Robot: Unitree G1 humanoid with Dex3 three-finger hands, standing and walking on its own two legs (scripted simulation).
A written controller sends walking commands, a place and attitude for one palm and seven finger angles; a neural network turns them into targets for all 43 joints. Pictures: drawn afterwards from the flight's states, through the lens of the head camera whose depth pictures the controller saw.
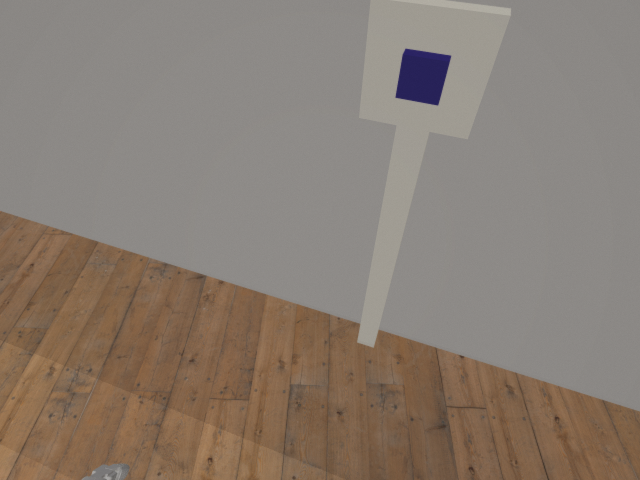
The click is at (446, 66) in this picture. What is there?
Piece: button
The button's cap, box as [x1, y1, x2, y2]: [395, 49, 450, 104]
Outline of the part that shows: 405,49 402,56 395,97 437,104 450,56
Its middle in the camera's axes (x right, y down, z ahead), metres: +0.16 -0.25 +0.59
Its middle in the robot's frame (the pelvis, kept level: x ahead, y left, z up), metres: +0.64 -0.12 +0.20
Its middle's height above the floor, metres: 0.97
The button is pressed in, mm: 0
